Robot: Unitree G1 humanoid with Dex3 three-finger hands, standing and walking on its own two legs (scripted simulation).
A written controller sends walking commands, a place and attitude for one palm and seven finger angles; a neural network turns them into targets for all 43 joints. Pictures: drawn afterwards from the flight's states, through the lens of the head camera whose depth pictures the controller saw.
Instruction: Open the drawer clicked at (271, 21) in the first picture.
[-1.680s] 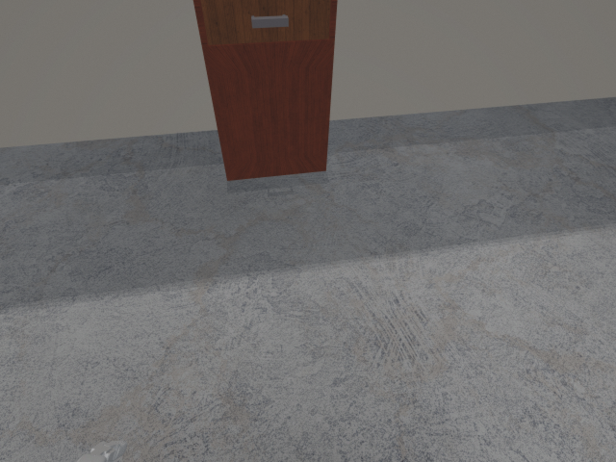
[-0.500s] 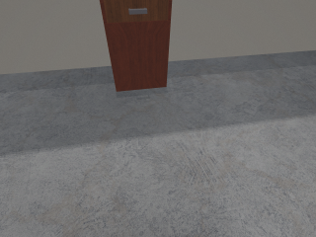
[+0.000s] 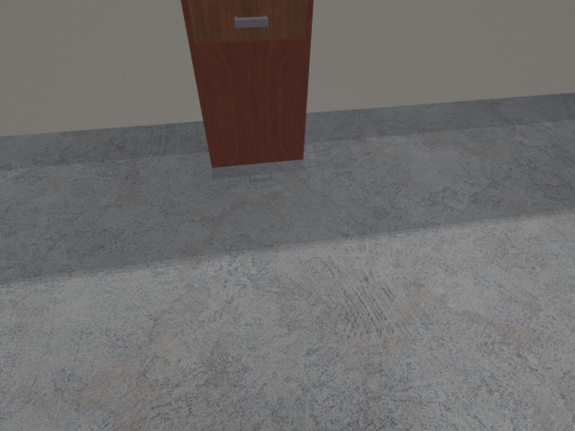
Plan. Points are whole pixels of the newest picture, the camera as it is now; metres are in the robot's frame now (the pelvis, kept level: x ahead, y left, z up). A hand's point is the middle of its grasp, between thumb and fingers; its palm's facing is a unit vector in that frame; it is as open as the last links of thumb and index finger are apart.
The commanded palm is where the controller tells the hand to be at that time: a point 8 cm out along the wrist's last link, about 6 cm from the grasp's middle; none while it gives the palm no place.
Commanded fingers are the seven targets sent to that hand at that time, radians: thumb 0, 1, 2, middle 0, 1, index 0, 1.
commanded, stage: walk to a spot facing it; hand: left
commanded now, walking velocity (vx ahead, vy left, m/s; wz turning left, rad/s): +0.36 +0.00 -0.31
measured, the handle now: (250, 20) +1.54 +0.24 -0.02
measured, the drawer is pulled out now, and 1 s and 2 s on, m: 0.00 0.00 0.00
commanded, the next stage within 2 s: turn to face it in 1.76 s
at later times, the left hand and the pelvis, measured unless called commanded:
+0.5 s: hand (205, 411) +0.19 +0.15 -0.19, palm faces -0.15 -0.97 -0.18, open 7.4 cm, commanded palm none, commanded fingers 0.00 0.90 0.90 -0.20 -0.30 -0.20 -0.30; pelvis +0.13 -0.02 -0.02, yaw -8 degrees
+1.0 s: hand (229, 350) +0.31 +0.13 -0.21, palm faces -0.05 -1.00 -0.08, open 7.4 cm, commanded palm none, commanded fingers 0.00 0.90 0.90 -0.20 -0.30 -0.20 -0.30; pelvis +0.33 -0.02 -0.02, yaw -8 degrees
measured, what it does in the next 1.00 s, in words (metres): walks ahead: right foot, then left foot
